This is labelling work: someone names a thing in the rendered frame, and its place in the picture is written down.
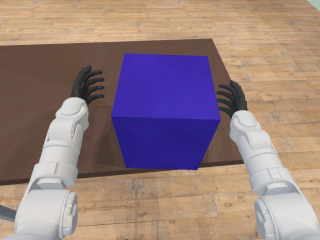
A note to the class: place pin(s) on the robot left hand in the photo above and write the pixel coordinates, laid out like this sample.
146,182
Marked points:
81,87

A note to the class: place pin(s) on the left robot forearm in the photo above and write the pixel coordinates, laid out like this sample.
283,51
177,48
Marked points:
57,167

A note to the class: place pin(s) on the robot right hand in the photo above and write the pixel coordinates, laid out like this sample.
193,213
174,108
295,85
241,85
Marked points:
237,103

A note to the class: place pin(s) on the carton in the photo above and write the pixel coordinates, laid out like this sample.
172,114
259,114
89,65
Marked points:
165,111

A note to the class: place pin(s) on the right robot forearm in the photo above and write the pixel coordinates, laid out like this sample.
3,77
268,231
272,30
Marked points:
267,173

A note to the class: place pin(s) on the robot left upper arm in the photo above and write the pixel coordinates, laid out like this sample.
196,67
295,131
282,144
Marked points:
47,214

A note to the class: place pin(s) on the robot right upper arm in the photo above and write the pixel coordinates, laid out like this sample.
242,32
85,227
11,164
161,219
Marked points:
285,216

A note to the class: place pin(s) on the table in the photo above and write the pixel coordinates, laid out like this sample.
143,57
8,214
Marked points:
36,79

